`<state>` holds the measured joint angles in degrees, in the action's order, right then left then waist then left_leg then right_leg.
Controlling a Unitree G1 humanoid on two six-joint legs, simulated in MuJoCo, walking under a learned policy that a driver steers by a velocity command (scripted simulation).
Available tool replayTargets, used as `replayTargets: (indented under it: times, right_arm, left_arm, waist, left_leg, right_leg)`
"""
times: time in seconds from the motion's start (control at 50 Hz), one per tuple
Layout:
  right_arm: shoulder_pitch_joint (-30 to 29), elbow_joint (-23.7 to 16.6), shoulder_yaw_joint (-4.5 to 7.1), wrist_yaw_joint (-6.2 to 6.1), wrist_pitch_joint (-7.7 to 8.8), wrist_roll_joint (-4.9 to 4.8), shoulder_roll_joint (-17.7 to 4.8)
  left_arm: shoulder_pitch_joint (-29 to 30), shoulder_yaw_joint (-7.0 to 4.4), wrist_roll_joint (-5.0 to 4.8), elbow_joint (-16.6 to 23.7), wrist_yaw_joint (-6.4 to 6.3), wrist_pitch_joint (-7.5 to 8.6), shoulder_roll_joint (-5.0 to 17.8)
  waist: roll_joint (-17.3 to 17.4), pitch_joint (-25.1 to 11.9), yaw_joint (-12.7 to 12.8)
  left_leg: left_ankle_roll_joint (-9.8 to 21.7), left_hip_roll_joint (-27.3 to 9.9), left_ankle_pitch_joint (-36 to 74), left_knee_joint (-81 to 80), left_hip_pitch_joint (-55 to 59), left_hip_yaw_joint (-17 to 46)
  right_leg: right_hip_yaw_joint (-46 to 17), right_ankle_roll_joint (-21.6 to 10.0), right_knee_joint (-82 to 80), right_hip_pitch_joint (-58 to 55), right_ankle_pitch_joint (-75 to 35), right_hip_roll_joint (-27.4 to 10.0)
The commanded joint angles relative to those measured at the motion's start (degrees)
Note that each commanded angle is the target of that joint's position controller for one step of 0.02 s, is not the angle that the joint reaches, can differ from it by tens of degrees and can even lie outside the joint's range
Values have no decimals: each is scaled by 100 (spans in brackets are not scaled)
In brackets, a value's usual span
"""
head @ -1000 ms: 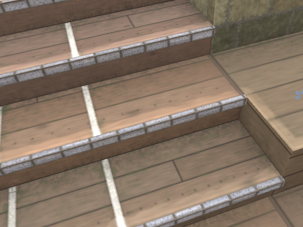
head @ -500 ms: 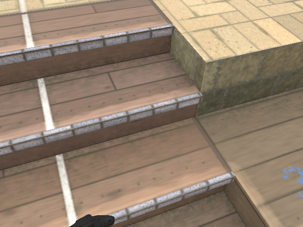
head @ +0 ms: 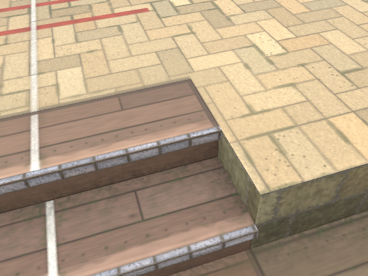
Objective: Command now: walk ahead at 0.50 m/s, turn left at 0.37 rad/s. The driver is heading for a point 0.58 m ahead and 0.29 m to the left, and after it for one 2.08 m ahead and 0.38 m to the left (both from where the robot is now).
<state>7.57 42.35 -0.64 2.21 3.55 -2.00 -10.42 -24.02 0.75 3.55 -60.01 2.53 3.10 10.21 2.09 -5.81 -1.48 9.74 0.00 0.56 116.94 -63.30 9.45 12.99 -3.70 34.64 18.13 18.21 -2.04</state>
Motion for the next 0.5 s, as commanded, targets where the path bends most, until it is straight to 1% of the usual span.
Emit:
replayTargets:
  times: [0.02,0.04,0.06,0.08,0.1,0.12,0.14,0.16,0.18,0.2,0.22,0.24,0.26,0.28,0.3,0.32,0.34,0.36,0.38,0.4,0.42,0.44,0.46,0.48,0.5]
  right_arm:
    - [689,-13,-371,-80,-235,47,801]
    - [487,-114,-380,-106,-245,91,730]
    - [-123,-431,-418,-99,-220,158,637]
    - [-565,-579,-413,-123,-200,194,520]
    - [-1029,-720,-410,-132,-202,192,421]
    - [-1223,-881,-456,-143,-206,111,492]
    - [-1445,-977,-495,-85,-202,78,409]
    - [-1750,-1133,-512,-22,-189,148,434]
    - [-1990,-1238,-536,62,-161,167,548]
    - [-2159,-1224,-527,152,-126,133,533]
    - [-1952,-1133,-524,176,-120,145,636]
    - [-1826,-1117,-430,182,-92,122,493]
    - [-1213,-1017,-298,166,-94,131,260]
    - [-265,-735,-57,171,-121,169,-264]
    - [543,-497,196,200,-159,225,-787]
    - [1194,-301,481,88,-288,296,-1587]
    - [1230,-190,533,-131,-375,445,-1698]
    - [1296,5,332,-209,-324,529,-1122]
    - [1241,234,115,-132,-252,496,-363]
    - [1059,372,51,-21,-201,376,-39]
    - [1044,626,-4,41,-167,353,166]
    - [1057,752,-23,85,-158,364,239]
    - [975,801,-21,134,-158,338,220]
    - [972,835,-40,149,-156,330,256]
    - [877,796,-31,146,-140,330,167]
  left_arm:
    - [758,241,79,344,-14,111,-207]
    - [631,251,45,282,-39,103,-149]
    - [426,251,-14,239,-55,67,-92]
    - [197,232,-29,207,-129,41,0]
    - [-153,238,-29,139,-220,51,12]
    - [-429,173,-68,51,-390,65,223]
    - [-545,86,-91,55,-485,82,494]
    - [-671,23,-116,35,-576,45,639]
    - [-687,-36,-209,7,-645,-2,768]
    - [-457,-48,-262,85,-659,-28,781]
    - [-405,-57,-318,105,-641,-58,885]
    - [-621,-83,-312,49,-620,-35,1065]
    - [-488,-172,-304,157,-631,-22,1402]
    - [-162,-193,-316,330,-584,-40,1475]
    - [190,-253,-343,648,-561,19,1586]
    - [304,-114,-258,1148,-379,235,884]
    - [805,-154,-189,1195,-154,459,649]
    - [853,-244,-348,1389,36,541,535]
    - [1318,-156,-384,1726,98,558,296]
    - [1668,-88,-268,1966,44,552,101]
    - [1653,44,-159,2148,-1,509,-254]
    - [1385,140,-175,2224,4,475,-431]
    - [1101,228,-232,2237,7,439,-531]
    - [1084,277,-246,2260,5,418,-532]
    - [1148,300,-277,2302,-8,390,-431]
  waist:
    - [-806,788,-544]
    - [-775,847,-462]
    - [-620,849,-352]
    - [-662,859,-123]
    - [-654,791,137]
    - [-911,736,145]
    - [-814,815,260]
    - [-746,772,333]
    - [-660,648,319]
    - [-464,577,288]
    - [-450,320,123]
    - [-757,186,2]
    - [-1461,-116,-310]
    - [-1822,-531,-710]
    - [-1836,-927,-1060]
    - [366,-1444,-895]
    - [1150,-1800,-749]
    - [810,-1137,-420]
    - [256,-253,-147]
    - [-321,448,119]
    - [-269,414,321]
    - [-200,437,507]
    - [-186,471,711]
    - [-258,528,778]
    - [-332,650,835]
  left_leg:
    - [-202,16,253,1189,-938,-349]
    - [-252,-12,334,1040,-1171,-322]
    - [-295,-95,354,306,-1211,-463]
    - [-386,-56,455,-136,-1268,-678]
    - [-459,-86,441,-337,-1438,-870]
    - [-520,-351,-59,-531,-1694,-705]
    - [-591,-492,-602,-1220,-1632,-1160]
    - [-591,-717,-1008,-1707,-1353,-1309]
    - [-517,-849,-1390,-2168,-1250,-1319]
    - [-336,-672,-1690,-2972,-345,-1910]
    - [-113,-369,-1854,-3484,957,-2270]
    - [44,93,-2477,-3812,1630,-2651]
    - [183,368,-2983,-4416,2132,-2603]
    - [392,598,-3014,-5475,2832,-2303]
    - [606,461,-2580,-6385,4249,-964]
    - [1375,-652,-3566,-8075,6154,2165]
    - [1542,-1320,-4411,-10301,6645,4850]
    - [976,-1422,-4399,-10461,6134,4673]
    - [607,-1193,-4036,-9954,5075,3697]
    - [369,-937,-3122,-9586,4258,2504]
    - [162,-744,-2497,-9430,4173,2015]
    - [-40,-504,-1870,-9312,4208,1403]
    - [-138,-396,-1755,-9235,4240,905]
    - [-239,-361,-1577,-9189,4123,671]
    - [-344,-308,-1564,-9269,3866,438]
  right_leg:
    - [-613,68,-1614,809,-1256,-1084]
    - [-566,98,-1638,664,-1214,-1078]
    - [-474,263,-1784,618,-1092,-1022]
    - [-420,259,-1844,422,-1093,-1009]
    - [-498,207,-1990,79,-1118,-1100]
    - [-654,132,-2334,-431,-1052,-1355]
    - [-547,13,-2754,-713,-1190,-1447]
    - [-520,-30,-2910,-1072,-1538,-1471]
    - [-448,-65,-2945,-1701,-2189,-1604]
    - [8,-34,-2958,-1513,-3669,-1549]
    - [317,-128,-2580,-1318,-6026,-1515]
    - [361,-204,-2062,-1485,-8699,-1531]
    - [141,-346,-1395,-2002,-10562,-1768]
    - [67,-414,-367,-2504,-10960,-1719]
    - [-147,-361,1019,-1697,-9885,-1501]
    - [-380,32,3137,885,-5992,-368]
    - [-1668,202,5524,2083,-1043,664]
    - [-2372,56,6884,2902,-970,434]
    - [-2217,-111,7399,3463,-1162,278]
    - [-1905,-229,7733,3812,-1275,150]
    - [-1848,-378,8750,4164,-1204,103]
    - [-1863,-502,9292,4416,-1072,58]
    - [-1799,-503,9241,4817,-1145,-20]
    - [-1746,-488,9236,5105,-1326,-115]
    - [-1619,-397,8675,5194,-1494,-257]
